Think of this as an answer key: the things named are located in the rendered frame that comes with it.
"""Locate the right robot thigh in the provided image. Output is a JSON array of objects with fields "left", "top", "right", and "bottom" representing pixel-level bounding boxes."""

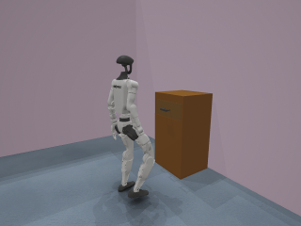
[{"left": 125, "top": 126, "right": 154, "bottom": 163}]

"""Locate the right robot hand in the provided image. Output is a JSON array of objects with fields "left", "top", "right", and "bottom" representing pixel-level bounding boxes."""
[{"left": 138, "top": 134, "right": 151, "bottom": 154}]

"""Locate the cabinet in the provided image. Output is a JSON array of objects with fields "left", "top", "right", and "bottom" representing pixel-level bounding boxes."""
[{"left": 154, "top": 90, "right": 213, "bottom": 180}]

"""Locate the handle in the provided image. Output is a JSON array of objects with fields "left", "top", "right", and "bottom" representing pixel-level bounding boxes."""
[{"left": 160, "top": 108, "right": 170, "bottom": 112}]

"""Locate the robot right forearm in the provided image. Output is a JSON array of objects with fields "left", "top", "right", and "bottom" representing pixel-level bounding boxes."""
[{"left": 129, "top": 105, "right": 145, "bottom": 136}]

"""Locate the left robot hand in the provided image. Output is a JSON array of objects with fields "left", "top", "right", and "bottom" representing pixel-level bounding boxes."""
[{"left": 110, "top": 124, "right": 121, "bottom": 140}]

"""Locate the left robot upper arm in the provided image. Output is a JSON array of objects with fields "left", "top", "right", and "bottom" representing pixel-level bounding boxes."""
[{"left": 107, "top": 79, "right": 116, "bottom": 107}]

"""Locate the humanoid robot torso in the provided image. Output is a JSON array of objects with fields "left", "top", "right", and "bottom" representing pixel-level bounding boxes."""
[{"left": 113, "top": 76, "right": 135, "bottom": 135}]

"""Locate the right robot upper arm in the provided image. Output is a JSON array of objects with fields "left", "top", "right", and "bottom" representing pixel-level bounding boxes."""
[{"left": 126, "top": 79, "right": 139, "bottom": 113}]

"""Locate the drawer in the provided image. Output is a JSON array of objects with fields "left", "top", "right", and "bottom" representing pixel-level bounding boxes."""
[{"left": 156, "top": 99, "right": 182, "bottom": 121}]

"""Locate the robot left forearm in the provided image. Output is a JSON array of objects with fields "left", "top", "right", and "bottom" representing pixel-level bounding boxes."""
[{"left": 107, "top": 105, "right": 118, "bottom": 125}]

